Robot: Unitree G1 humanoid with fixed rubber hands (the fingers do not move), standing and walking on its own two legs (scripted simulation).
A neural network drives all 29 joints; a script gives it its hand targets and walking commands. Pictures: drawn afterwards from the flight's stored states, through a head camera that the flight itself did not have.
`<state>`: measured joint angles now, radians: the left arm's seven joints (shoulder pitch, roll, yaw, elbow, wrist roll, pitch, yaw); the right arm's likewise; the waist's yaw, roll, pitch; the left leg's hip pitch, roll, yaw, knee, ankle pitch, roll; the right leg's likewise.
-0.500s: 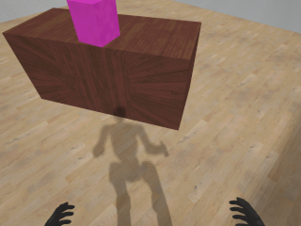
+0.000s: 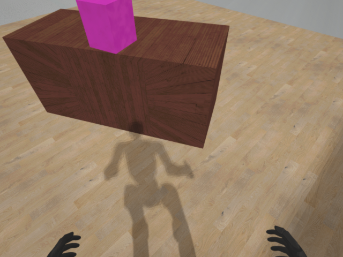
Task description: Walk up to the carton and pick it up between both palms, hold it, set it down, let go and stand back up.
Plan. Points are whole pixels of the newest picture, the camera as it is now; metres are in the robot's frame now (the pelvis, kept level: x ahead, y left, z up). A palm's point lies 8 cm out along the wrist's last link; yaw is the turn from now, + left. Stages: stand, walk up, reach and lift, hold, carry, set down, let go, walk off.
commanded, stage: stand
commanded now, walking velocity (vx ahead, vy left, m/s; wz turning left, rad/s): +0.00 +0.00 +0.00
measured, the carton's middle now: (109, 22) +1.34 +0.34 +0.04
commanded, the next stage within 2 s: none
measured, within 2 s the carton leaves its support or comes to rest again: neither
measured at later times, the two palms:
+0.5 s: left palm out of the picture +0.14 +0.29 -0.07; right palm out of the picture +0.14 -0.27 -0.08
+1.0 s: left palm out of the picture +0.12 +0.29 -0.08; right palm out of the picture +0.12 -0.27 -0.08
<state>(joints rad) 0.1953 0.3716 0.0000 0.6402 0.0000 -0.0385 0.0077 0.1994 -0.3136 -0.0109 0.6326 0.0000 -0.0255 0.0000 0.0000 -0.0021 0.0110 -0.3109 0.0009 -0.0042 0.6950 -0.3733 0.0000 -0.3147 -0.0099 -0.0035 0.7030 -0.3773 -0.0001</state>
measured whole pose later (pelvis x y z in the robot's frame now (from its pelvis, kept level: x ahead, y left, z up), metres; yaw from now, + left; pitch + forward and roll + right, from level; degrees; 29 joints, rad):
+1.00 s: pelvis -0.01 +0.00 +0.00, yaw +0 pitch -1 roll +0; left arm 0.19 0.37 0.00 0.76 0.00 -0.03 0.00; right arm 0.20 -0.32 -0.01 0.72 0.00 -0.03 0.00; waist 0.00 -0.01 0.01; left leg -0.31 0.00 0.00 0.68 -0.35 0.00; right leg -0.31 -0.01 0.00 0.69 -0.36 0.00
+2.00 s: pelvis -0.03 +0.00 +0.01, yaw +0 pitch +0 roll +0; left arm 0.18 0.37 0.00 0.86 0.00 -0.04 0.00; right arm 0.17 -0.32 -0.01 0.85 0.00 -0.03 0.00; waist 0.00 -0.01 0.01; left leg -0.31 0.00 0.00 0.57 -0.25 0.00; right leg -0.31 -0.01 0.00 0.57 -0.25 0.00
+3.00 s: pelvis +0.13 +0.11 +0.02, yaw -5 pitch +1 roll -2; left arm 0.25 0.50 0.00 0.88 0.00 -0.07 -0.01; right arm 0.32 -0.42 -0.09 0.86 0.00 -0.03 0.08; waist 0.00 0.00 0.01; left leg -0.11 0.01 0.07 0.46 -0.37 0.04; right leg -0.44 -0.01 -0.02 0.72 -0.37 -0.02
